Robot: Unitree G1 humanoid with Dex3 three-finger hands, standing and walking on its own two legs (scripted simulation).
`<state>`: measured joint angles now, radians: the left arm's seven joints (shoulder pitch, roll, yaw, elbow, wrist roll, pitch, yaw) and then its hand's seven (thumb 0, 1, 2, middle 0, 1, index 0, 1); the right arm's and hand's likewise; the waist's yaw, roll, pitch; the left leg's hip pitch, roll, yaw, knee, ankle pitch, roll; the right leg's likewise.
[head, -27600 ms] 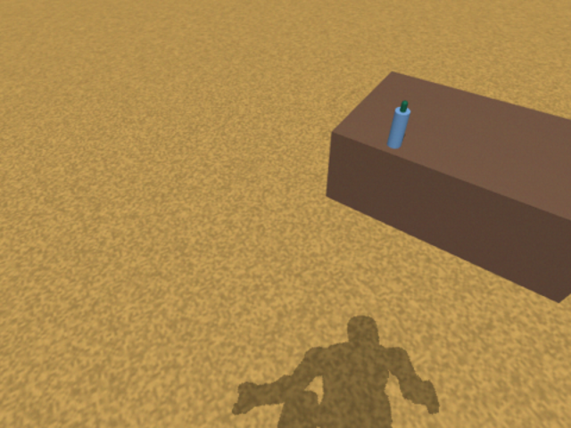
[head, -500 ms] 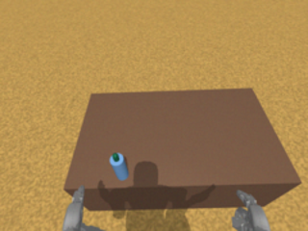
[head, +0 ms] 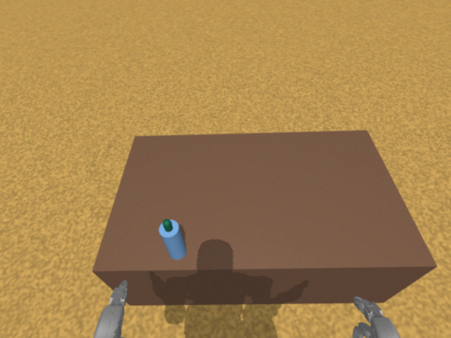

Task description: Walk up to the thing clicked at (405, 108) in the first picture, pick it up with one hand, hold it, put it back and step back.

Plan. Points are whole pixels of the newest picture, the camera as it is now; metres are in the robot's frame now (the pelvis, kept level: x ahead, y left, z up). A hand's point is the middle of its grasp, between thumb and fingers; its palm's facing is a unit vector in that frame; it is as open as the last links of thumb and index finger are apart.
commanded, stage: home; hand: left
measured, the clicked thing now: (172, 237) +0.44 +0.19 -0.25
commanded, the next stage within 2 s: stand in 1.56 s
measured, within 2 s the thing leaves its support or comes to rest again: neither
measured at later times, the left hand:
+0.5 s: hand out of the picture +0.05 +0.27 -0.11, palm faces -0.03 -0.93 -0.38, open 17.5 cm
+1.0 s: hand out of the picture +0.03 +0.27 -0.12, palm faces -0.03 -0.93 -0.36, open 17.5 cm
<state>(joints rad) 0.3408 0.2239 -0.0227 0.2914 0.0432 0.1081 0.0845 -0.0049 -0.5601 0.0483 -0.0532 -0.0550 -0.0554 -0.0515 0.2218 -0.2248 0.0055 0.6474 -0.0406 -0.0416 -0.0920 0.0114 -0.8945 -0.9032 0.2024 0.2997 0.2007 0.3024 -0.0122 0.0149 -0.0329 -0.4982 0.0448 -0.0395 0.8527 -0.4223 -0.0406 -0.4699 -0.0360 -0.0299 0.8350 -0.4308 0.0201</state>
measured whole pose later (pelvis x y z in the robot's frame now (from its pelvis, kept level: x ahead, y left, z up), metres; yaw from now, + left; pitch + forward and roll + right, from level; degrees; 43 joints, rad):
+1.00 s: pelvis -0.01 +0.02 +0.04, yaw +0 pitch -4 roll +0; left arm 0.18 0.33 -0.02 1.14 0.02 0.00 0.01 0.00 -0.56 0.04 -0.05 -0.05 -0.06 -0.05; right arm 0.17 -0.34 -0.01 1.10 -0.01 0.01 0.00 0.01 -0.90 -0.90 0.20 0.30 0.20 0.30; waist 0.01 0.01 0.05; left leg -0.14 0.01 -0.02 0.39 -0.18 -0.02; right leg -0.12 -0.07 -0.03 0.38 -0.19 0.05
